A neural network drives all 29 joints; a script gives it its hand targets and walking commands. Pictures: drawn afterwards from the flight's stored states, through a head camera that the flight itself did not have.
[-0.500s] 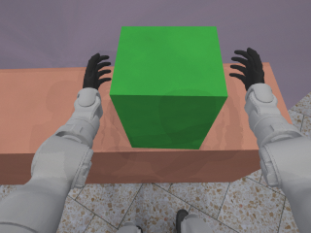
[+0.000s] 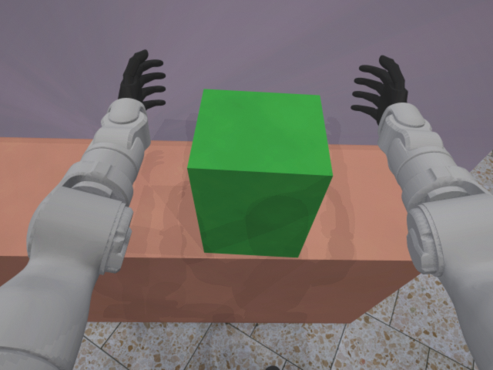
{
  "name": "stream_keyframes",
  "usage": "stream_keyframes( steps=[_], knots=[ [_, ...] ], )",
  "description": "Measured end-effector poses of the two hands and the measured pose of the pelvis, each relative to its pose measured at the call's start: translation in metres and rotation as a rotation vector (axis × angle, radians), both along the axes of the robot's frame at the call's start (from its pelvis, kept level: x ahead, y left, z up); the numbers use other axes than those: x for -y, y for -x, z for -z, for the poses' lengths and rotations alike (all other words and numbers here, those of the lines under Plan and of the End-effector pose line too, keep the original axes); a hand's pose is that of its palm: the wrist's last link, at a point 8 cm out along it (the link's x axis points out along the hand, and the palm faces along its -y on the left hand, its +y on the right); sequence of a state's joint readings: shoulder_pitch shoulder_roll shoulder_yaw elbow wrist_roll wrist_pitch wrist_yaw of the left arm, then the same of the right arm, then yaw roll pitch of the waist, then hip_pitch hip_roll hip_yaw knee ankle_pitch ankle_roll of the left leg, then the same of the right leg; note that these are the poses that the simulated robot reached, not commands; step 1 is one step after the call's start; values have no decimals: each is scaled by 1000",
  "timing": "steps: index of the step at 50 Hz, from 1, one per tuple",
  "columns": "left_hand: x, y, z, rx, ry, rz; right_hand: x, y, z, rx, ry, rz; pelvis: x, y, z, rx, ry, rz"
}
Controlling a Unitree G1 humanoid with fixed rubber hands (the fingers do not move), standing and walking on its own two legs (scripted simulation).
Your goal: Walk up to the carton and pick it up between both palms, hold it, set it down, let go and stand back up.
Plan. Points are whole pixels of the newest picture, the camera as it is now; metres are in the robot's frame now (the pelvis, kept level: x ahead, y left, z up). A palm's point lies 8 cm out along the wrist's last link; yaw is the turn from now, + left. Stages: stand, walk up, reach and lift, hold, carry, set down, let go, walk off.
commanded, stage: set down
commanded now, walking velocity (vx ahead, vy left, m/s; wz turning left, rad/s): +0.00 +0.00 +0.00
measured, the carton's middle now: (255, 182) +0.45 -0.02 +0.00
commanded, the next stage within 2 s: none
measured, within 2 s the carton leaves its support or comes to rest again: neither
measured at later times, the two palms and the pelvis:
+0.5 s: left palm (132, 119) +0.46 +0.18 +0.15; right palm (390, 129) +0.44 -0.22 +0.15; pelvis +0.02 +0.00 +0.02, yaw -1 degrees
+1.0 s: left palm (129, 179) +0.39 +0.19 +0.09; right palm (387, 189) +0.37 -0.22 +0.08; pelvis +0.02 +0.02 +0.02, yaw -2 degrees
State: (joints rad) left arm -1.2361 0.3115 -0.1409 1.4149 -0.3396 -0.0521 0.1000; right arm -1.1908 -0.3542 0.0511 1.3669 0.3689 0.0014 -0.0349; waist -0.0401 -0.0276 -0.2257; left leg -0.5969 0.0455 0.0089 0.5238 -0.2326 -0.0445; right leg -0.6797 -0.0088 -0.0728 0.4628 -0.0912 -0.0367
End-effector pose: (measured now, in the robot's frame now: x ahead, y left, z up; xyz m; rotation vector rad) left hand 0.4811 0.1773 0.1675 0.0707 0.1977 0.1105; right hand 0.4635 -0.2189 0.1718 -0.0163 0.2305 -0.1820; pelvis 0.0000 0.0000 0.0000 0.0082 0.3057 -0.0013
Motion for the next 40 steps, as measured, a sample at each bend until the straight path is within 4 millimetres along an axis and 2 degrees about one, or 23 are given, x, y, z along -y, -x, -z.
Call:
stream_keyframes(
  steps=[7,16,21,30,40],
  knots=[
    [-5,-4,-13,-5,-5,6,3,-2,-12,-5,-20,11,0,-5,-4,28,8,-5],
    [5,-7,-18,-34,1,47,9,-6,-16,-8,-26,14,-2,-12,-11,78,9,4],
    [5,4,-5,-46,-2,65,8,4,2,-16,-26,12,-3,-18,-15,136,10,9],
    [-12,39,40,-80,12,39,3,37,50,-22,-38,-2,-7,-22,-17,202,14,14],
    [-9,61,53,-60,27,55,3,58,59,9,-22,-14,-13,-21,-17,225,14,18]
  ],
)
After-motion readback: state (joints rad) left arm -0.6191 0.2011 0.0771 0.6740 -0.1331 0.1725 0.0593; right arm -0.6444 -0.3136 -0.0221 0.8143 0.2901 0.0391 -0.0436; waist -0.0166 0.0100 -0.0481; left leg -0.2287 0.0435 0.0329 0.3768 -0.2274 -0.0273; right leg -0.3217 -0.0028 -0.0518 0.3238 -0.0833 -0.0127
